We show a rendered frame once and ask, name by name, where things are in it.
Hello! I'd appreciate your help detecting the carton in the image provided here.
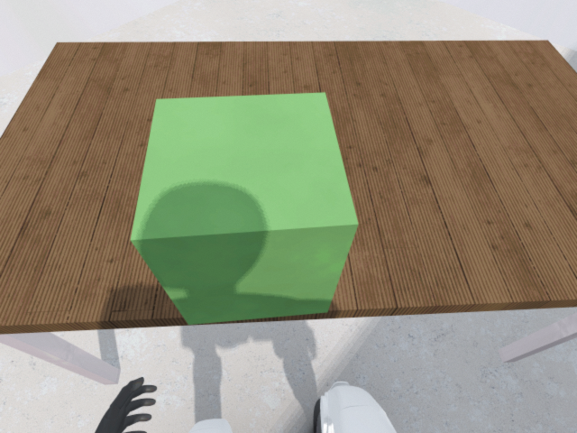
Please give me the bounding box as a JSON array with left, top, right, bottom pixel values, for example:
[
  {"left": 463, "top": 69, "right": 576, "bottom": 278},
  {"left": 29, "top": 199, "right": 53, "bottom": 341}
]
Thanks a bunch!
[{"left": 131, "top": 92, "right": 359, "bottom": 325}]

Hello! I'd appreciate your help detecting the table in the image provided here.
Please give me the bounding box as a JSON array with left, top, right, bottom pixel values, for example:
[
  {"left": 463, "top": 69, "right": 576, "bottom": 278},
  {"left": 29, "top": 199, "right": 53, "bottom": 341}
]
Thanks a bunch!
[{"left": 0, "top": 41, "right": 577, "bottom": 385}]

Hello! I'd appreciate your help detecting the robot right thigh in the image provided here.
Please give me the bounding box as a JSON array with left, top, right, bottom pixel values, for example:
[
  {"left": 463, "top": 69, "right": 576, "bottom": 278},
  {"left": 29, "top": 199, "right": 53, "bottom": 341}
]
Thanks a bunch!
[{"left": 320, "top": 385, "right": 397, "bottom": 433}]

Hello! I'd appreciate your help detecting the left robot hand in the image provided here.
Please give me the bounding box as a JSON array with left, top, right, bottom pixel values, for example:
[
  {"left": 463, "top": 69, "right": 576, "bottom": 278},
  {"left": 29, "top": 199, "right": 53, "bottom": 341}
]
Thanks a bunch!
[{"left": 95, "top": 377, "right": 157, "bottom": 433}]

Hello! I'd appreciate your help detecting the robot right shin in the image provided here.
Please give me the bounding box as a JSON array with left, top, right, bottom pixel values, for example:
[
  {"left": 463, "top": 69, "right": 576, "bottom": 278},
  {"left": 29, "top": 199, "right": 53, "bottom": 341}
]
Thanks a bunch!
[{"left": 328, "top": 382, "right": 350, "bottom": 392}]

